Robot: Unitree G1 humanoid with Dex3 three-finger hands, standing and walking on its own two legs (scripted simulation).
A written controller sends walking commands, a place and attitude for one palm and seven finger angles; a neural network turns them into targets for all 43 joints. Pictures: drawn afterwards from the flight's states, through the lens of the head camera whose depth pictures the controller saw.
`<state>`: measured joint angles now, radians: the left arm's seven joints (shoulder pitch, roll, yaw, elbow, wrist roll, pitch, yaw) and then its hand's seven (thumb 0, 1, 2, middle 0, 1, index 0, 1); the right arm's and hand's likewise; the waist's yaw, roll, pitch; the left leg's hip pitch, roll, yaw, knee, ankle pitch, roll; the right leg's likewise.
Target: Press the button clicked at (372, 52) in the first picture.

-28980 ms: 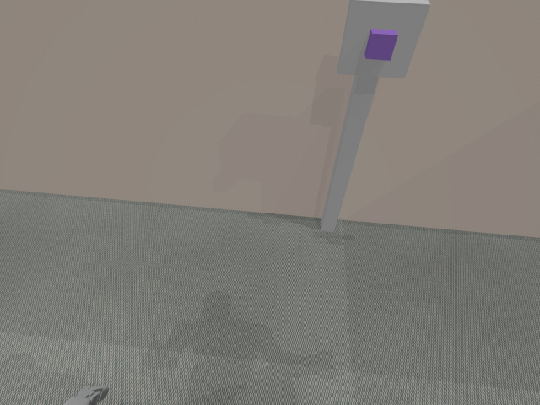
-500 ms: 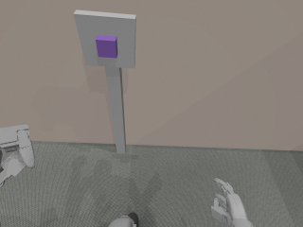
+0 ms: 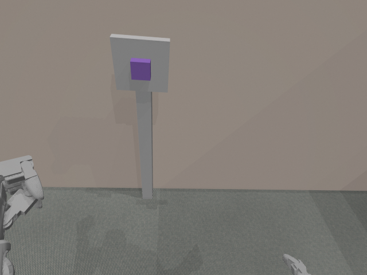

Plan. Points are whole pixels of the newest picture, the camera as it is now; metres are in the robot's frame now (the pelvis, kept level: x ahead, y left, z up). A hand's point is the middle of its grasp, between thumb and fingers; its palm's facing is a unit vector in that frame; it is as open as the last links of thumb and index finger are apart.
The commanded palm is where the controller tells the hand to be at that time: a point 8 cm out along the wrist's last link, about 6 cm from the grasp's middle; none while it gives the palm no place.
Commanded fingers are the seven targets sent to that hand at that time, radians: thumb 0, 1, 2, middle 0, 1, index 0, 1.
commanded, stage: stop stepping back and stand still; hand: left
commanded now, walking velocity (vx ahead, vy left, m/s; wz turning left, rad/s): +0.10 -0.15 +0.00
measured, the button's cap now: (141, 68) +0.72 +0.18 +0.13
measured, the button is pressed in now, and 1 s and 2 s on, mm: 0 0 0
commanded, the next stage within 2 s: let the arm hang, fingers relaxed in 0.22 s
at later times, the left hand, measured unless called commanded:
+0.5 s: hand out of the picture +0.16 +0.22 -0.09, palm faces +0.16 -0.94 -0.31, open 3.0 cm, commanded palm none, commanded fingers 0.00 0.90 0.90 -0.93 -1.10 -0.93 -1.10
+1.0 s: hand out of the picture -0.05 +0.17 -0.15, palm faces +0.09 -0.98 -0.20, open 6.4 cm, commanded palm none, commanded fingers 0.00 0.90 0.90 -0.20 -0.30 -0.20 -0.30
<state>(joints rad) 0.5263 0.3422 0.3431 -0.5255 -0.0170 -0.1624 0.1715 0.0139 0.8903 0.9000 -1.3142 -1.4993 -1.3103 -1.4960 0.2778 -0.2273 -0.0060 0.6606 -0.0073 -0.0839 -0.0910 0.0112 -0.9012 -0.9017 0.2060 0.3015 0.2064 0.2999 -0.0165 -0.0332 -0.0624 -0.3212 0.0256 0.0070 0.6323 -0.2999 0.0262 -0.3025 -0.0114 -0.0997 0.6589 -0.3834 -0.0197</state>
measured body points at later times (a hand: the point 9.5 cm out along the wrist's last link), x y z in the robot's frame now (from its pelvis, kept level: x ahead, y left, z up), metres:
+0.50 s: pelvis +0.00 -0.01 -0.01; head +0.00 -0.02 +0.44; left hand +0.15 +0.26 -0.07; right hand +0.14 -0.25 -0.13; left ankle +0.01 +0.11 -0.72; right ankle +0.00 -0.10 -0.72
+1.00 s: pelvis +0.00 +0.00 +0.02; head +0.01 +0.00 +0.47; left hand -0.05 +0.22 -0.14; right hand -0.01 -0.20 -0.15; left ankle +0.01 +0.11 -0.72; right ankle +0.00 -0.10 -0.72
